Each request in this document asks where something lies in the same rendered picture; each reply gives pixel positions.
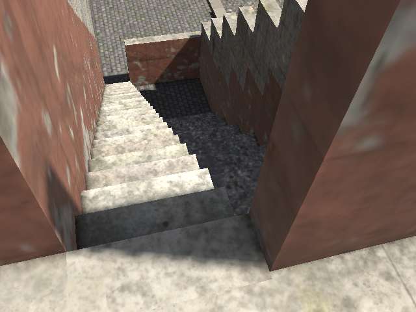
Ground stairs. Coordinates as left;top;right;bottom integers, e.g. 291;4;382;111
75;81;235;250

